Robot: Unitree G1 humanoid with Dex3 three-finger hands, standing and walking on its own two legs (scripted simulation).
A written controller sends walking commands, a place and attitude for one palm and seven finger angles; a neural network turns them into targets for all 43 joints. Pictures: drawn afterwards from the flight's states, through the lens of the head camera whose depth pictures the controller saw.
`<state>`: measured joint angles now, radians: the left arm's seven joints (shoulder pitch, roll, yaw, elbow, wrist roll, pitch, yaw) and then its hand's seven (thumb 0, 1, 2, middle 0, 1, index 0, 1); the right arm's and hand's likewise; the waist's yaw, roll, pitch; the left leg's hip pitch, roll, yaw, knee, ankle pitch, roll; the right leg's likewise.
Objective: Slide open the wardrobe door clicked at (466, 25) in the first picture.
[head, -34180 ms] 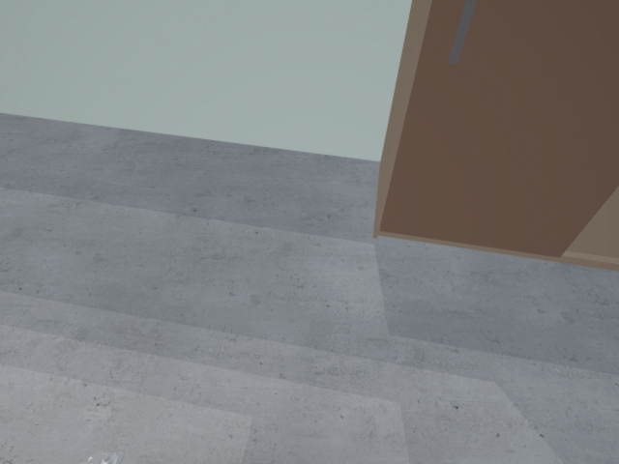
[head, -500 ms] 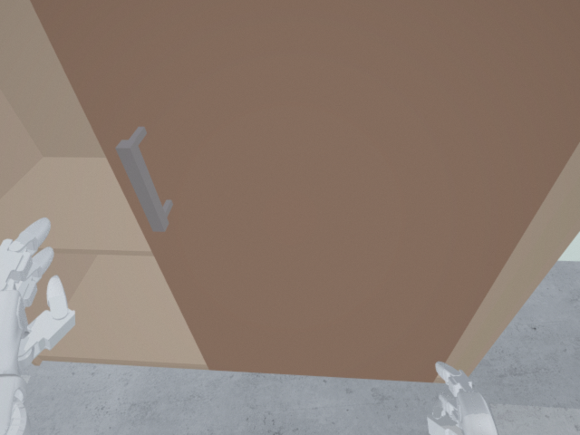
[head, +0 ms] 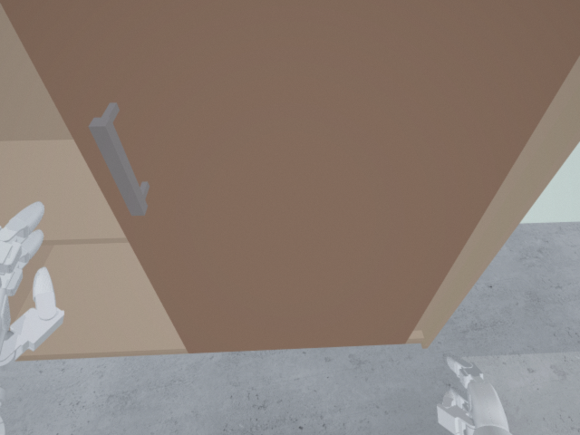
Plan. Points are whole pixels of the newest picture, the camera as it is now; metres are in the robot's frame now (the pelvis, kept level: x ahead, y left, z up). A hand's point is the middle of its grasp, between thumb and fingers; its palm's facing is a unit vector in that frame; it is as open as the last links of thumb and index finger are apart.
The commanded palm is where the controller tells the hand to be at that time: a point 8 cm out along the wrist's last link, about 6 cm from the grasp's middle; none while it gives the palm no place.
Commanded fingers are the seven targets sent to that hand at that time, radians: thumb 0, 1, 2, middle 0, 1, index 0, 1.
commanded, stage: step back with the hand held close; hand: left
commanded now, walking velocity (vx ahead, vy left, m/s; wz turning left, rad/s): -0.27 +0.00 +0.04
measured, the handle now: (126, 162) +0.47 +0.30 +0.13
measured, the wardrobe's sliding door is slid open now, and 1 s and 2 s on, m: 0.65 0.65 0.65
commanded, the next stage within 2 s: stop stepping back and stand still in 0.56 s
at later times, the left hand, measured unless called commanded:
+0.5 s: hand out of the picture +0.04 +0.34 +0.17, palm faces +0.48 -0.77 -0.42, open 7.4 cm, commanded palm -0.01 +0.38 +0.18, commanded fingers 0.00 0.90 0.90 -0.20 -0.30 -0.20 -0.30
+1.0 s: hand out of the picture -0.05 +0.41 +0.18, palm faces +0.34 -0.91 -0.23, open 7.5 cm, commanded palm -0.13 +0.45 +0.18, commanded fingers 0.00 0.90 0.90 -0.20 -0.30 -0.20 -0.30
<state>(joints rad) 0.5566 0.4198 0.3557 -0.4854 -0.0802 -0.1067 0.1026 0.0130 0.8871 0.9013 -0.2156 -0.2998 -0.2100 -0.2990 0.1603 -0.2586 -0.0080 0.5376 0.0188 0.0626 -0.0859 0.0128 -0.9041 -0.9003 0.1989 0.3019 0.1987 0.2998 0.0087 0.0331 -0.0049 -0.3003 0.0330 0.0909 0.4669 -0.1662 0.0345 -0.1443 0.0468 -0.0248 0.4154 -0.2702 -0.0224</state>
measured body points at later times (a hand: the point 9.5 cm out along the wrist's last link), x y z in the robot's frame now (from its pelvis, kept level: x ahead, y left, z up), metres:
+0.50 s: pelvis -0.12 +0.07 -0.01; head -0.11 +0.09 +0.43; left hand +0.01 +0.38 +0.19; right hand +0.09 -0.14 -0.09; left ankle +0.05 +0.10 -0.74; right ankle -0.17 -0.06 -0.74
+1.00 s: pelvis -0.29 +0.16 +0.01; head -0.29 +0.24 +0.45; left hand -0.07 +0.46 +0.19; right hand -0.19 -0.07 -0.06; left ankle -0.16 +0.21 -0.73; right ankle -0.29 +0.03 -0.65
